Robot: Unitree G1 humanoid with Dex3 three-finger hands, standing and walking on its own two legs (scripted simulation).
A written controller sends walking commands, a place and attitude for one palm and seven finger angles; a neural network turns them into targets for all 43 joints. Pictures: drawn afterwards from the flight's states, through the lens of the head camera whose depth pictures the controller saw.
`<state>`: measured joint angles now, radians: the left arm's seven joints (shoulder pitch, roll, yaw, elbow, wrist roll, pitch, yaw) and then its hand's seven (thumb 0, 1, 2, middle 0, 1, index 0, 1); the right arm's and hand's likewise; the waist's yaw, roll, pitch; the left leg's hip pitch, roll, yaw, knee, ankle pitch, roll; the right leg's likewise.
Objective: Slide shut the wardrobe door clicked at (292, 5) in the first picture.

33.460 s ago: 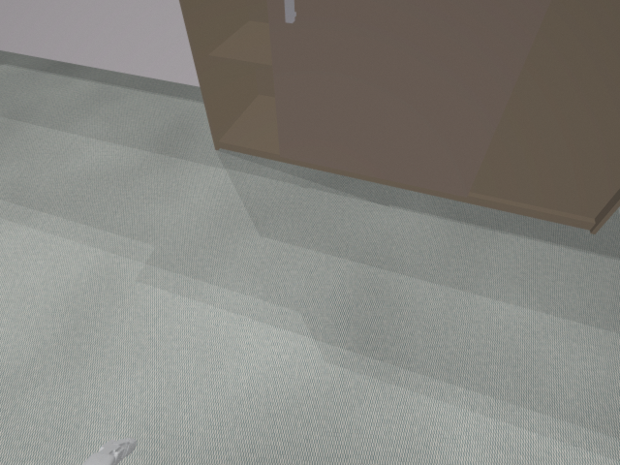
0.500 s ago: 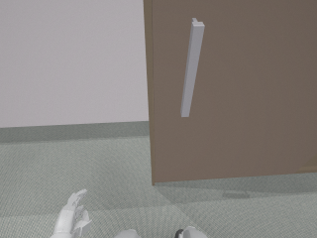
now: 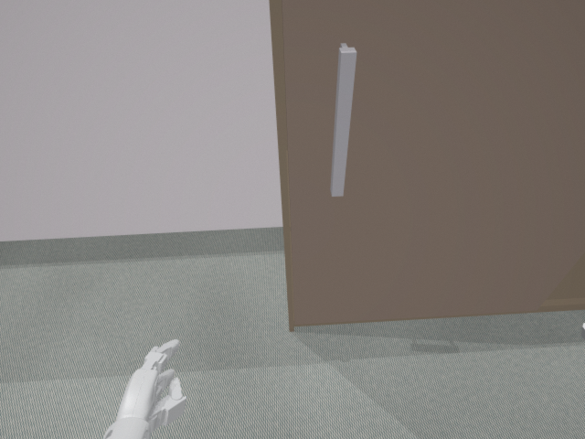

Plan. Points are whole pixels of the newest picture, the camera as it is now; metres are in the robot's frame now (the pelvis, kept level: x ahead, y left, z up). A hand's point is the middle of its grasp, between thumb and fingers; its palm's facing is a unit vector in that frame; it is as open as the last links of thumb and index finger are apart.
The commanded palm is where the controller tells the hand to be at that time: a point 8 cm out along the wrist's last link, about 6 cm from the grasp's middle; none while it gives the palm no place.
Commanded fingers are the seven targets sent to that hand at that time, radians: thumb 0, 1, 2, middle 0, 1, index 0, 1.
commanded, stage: stop stepping back and stand still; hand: right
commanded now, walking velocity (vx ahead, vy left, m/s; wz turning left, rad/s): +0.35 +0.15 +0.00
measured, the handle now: (339, 127) +0.69 -0.06 +0.11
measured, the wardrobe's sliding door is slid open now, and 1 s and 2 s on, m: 0.00 0.00 0.00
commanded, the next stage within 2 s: let the arm hang, fingers relaxed in 0.84 s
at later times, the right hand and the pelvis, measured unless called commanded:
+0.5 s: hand (531, 299) +0.23 -0.23 +0.17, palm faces +0.32 +0.84 -0.45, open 7.4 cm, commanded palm +0.18 -0.28 +0.18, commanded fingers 0.00 -0.90 -0.90 0.20 0.30 0.20 0.30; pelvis +0.01 +0.01 -0.01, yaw +5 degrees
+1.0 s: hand (531, 309) +0.26 -0.26 +0.11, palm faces +0.26 +0.85 -0.45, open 7.4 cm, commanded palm none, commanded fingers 0.00 -0.90 -0.90 0.20 0.30 0.20 0.30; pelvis +0.02 -0.02 +0.00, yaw +5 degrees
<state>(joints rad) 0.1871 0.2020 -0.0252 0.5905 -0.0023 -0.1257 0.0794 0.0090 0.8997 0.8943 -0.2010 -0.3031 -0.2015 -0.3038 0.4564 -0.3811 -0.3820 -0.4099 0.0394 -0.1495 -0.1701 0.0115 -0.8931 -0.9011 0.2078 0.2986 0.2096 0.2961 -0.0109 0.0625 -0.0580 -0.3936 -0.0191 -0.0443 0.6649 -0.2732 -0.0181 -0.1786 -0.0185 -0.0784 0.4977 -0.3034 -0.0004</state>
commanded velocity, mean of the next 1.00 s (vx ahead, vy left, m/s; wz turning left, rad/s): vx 0.03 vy -0.01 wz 0.00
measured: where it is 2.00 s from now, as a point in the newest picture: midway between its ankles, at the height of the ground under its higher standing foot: outside the picture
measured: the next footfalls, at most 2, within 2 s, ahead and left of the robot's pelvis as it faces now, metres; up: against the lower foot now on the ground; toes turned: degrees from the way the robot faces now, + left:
left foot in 0.18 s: +0.02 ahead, +0.09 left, +0.00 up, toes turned +7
right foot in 0.44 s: +0.11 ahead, -0.09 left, +0.00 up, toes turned +2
